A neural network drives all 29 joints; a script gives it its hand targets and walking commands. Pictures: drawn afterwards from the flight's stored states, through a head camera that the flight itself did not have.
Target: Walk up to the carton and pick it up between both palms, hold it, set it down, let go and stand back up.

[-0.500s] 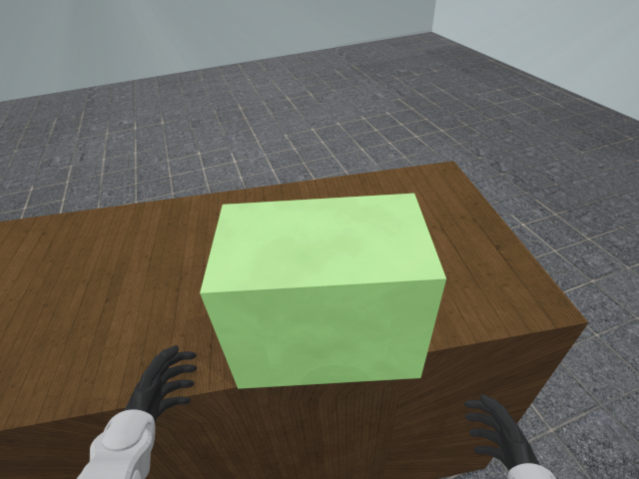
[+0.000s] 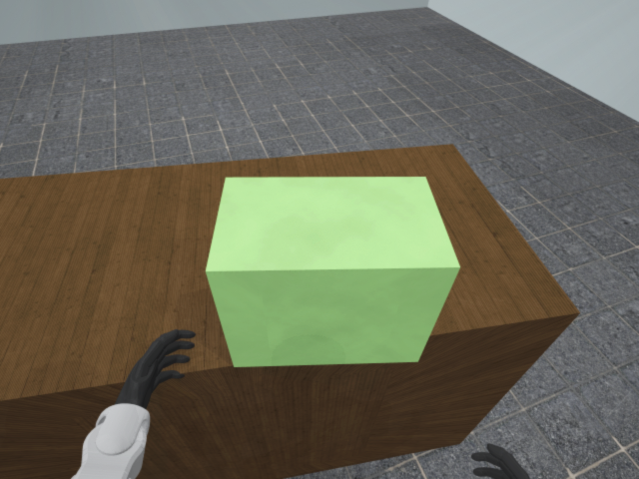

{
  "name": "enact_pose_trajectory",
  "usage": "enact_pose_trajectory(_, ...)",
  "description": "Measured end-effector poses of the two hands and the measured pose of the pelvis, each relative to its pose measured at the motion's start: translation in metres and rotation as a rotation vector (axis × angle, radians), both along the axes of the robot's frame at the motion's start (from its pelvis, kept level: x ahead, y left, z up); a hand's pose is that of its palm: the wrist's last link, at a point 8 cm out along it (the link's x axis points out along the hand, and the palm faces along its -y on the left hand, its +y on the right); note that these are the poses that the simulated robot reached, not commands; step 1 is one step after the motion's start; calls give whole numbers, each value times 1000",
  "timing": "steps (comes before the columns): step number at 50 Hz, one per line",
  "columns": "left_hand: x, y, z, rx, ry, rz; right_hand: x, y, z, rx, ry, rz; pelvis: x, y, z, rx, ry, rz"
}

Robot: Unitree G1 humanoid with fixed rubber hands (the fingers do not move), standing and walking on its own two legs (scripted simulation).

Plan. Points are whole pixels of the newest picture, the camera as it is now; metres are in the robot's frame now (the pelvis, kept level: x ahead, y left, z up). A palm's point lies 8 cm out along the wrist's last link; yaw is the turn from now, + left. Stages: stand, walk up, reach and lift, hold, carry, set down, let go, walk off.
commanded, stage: stand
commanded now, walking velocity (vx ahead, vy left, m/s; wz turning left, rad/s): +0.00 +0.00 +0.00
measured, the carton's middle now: (327, 274) +0.38 +0.00 +0.04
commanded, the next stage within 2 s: none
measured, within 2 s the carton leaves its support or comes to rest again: neither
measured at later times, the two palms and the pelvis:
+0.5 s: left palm (139, 397) +0.23 +0.23 -0.01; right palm out of the picture +0.15 -0.22 -0.10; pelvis +0.02 +0.01 -0.01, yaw +3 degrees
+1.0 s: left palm (142, 397) +0.23 +0.23 -0.01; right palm out of the picture +0.16 -0.24 -0.11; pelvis +0.02 -0.01 -0.01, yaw +5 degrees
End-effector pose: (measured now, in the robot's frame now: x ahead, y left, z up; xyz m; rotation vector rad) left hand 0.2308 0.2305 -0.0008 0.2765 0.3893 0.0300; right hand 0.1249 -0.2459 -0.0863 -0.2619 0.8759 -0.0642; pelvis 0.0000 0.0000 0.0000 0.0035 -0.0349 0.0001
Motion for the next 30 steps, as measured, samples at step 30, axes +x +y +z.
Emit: enact_pose_trajectory(30,-3,1,-6,-54,-74,84,31,18,-21,47,74,13,19,2,-9,-3,68,61)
